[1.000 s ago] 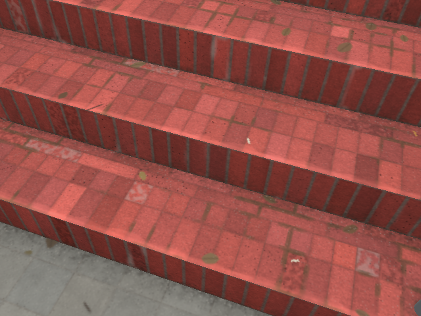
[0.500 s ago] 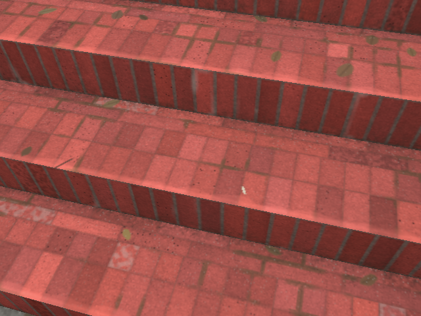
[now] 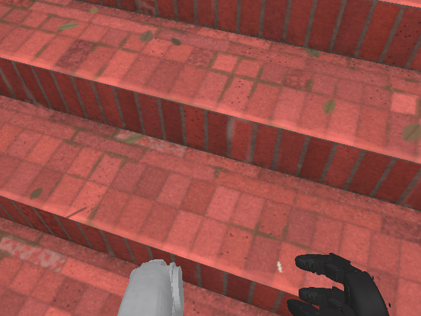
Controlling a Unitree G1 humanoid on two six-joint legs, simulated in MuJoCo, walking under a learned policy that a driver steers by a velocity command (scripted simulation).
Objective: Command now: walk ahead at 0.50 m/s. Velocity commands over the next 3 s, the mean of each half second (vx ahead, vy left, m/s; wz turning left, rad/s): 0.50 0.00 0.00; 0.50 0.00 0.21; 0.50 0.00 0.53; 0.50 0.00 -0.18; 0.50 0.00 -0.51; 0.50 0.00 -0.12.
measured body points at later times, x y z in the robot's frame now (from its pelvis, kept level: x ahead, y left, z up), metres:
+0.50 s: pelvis +0.29 +0.07 +0.17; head +0.31 +0.09 +0.62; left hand +0.51 +0.19 +0.07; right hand +0.16 -0.12 +0.04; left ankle +0.23 +0.11 -0.57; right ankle +0.39 -0.05 -0.24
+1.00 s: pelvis +0.59 +0.06 +0.34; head +0.60 +0.06 +0.79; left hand +0.48 +0.27 +0.19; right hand +0.80 -0.10 +0.24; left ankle +0.68 +0.22 -0.14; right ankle +0.51 -0.01 -0.39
